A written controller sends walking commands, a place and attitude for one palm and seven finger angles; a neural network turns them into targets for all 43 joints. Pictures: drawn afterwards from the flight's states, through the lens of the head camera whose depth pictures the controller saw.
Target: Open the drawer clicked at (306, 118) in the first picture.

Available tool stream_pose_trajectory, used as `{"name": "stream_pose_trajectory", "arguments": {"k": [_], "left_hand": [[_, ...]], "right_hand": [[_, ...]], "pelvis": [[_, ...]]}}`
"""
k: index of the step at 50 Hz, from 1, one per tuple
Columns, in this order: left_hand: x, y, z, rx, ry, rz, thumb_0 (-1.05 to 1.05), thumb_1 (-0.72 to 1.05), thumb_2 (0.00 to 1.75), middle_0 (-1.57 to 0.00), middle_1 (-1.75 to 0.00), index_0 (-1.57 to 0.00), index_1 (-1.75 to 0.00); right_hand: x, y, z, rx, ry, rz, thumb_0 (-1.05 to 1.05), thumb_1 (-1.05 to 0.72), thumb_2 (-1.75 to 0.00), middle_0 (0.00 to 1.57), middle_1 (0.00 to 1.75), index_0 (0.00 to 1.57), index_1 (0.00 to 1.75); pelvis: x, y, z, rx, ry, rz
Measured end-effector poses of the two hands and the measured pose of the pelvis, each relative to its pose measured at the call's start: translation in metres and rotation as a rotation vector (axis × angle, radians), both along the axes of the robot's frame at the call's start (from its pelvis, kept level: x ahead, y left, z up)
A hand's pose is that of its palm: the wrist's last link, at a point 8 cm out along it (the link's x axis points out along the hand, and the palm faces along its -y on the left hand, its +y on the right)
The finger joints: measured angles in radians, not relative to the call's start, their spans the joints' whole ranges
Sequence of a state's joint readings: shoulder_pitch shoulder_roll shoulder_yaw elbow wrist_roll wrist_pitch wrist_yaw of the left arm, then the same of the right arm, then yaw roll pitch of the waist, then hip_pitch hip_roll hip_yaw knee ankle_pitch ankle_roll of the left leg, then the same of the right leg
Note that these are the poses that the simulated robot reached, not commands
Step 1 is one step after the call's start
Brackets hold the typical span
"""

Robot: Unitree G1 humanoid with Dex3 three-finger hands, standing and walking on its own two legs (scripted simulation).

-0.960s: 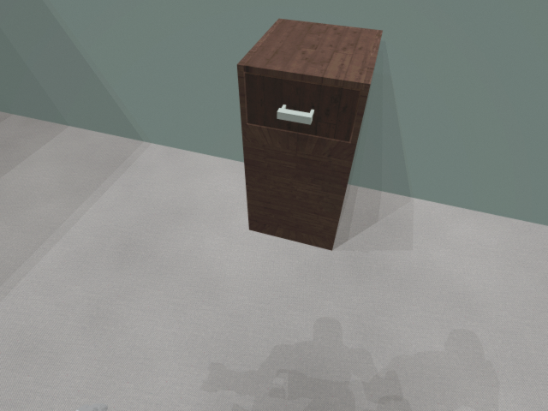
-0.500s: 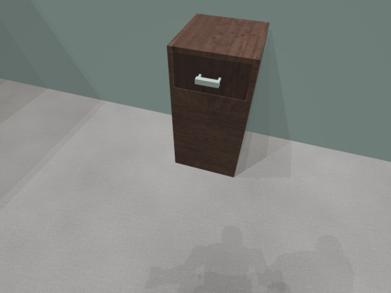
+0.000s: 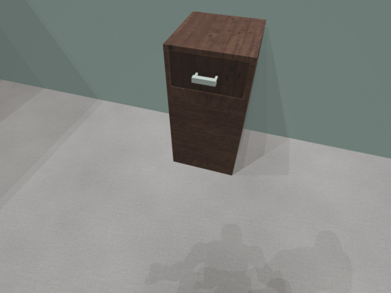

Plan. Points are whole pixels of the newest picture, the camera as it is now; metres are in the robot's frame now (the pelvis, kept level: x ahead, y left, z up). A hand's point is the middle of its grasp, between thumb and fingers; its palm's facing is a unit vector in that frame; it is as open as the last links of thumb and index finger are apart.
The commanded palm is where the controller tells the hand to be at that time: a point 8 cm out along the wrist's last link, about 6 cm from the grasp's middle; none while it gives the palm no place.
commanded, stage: look at it before walking up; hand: left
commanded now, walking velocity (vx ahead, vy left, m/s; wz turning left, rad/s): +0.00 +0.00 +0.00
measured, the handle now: (205, 78) +0.99 +0.01 -0.09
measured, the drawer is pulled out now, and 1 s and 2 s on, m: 0.00 0.00 0.00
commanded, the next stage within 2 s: turn to face it in 0.48 s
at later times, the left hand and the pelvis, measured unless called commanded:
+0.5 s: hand out of the picture +0.08 +0.25 -0.15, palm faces -0.02 -0.94 -0.34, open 7.4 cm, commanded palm none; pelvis +0.01 +0.00 +0.00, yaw +0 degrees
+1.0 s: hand out of the picture +0.06 +0.20 -0.18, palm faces -0.10 -0.96 -0.24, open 7.4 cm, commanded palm none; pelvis -0.01 +0.00 -0.01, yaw -5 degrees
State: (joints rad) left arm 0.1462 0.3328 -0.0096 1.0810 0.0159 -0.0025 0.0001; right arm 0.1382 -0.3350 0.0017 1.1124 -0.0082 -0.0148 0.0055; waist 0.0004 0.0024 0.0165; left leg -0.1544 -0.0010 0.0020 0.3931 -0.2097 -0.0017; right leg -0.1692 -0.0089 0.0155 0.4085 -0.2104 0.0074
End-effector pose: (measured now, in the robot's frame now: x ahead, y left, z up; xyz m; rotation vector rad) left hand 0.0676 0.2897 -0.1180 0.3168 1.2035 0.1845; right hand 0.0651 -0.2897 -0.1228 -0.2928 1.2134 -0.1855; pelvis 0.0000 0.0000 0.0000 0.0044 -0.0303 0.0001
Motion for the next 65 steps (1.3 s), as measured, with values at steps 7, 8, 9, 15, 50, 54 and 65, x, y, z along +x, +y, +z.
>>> {"name": "stream_pose_trajectory", "arguments": {"k": [7,8,9,15,50,54,65], "left_hand": [[0.007,-0.001,0.001,-0.002,-0.011,-0.003,0.01,0.90,0.89,-0.20,-0.30,-0.20,-0.30],[0.007,-0.001,0.001,-0.002,-0.010,-0.002,0.01,0.90,0.89,-0.20,-0.30,-0.20,-0.30],[0.007,-0.001,0.001,-0.002,-0.010,-0.002,0.01,0.90,0.89,-0.20,-0.30,-0.20,-0.30],[0.007,0.000,0.001,0.001,-0.003,0.002,0.01,0.90,0.89,-0.20,-0.30,-0.20,-0.30],[-0.011,-0.041,-0.026,-0.093,0.079,-0.053,0.01,0.90,0.89,-0.20,-0.30,-0.20,-0.30],[-0.012,-0.052,-0.032,-0.122,0.082,-0.070,0.01,0.90,0.89,-0.20,-0.30,-0.20,-0.30],[-0.005,-0.054,-0.036,-0.111,0.064,-0.106,0.01,0.90,0.89,-0.20,-0.30,-0.20,-0.30]], "right_hand": [[0.012,0.000,0.002,-0.003,-0.020,0.009,0.00,-0.90,-0.90,0.21,0.30,0.20,0.30],[0.013,0.000,0.003,-0.003,-0.022,0.009,0.00,-0.90,-0.90,0.21,0.30,0.20,0.30],[0.014,-0.001,0.003,-0.004,-0.023,0.010,0.00,-0.90,-0.90,0.21,0.30,0.20,0.30],[0.019,-0.002,0.004,-0.009,-0.027,0.012,0.00,-0.90,-0.90,0.21,0.30,0.20,0.30],[-0.046,0.035,-0.021,0.074,0.028,-0.137,0.00,-0.90,-0.90,0.20,0.30,0.20,0.30],[-0.072,0.045,-0.027,0.094,0.066,-0.184,0.00,-0.90,-0.90,0.20,0.30,0.20,0.30],[-0.109,0.053,-0.038,0.113,0.106,-0.271,0.00,-0.90,-0.90,0.20,0.30,0.20,0.30]], "pelvis": [[0.003,0.000,0.000,0.000,0.002,0.000],[0.004,0.000,0.000,0.000,0.002,0.000],[0.004,0.000,0.001,0.000,0.003,0.000],[0.007,0.000,0.001,-0.001,0.002,-0.001],[-0.007,0.001,-0.010,0.001,0.011,-0.096],[-0.011,0.004,-0.014,0.002,0.015,-0.110],[-0.018,0.006,-0.021,0.009,0.030,-0.147]]}}
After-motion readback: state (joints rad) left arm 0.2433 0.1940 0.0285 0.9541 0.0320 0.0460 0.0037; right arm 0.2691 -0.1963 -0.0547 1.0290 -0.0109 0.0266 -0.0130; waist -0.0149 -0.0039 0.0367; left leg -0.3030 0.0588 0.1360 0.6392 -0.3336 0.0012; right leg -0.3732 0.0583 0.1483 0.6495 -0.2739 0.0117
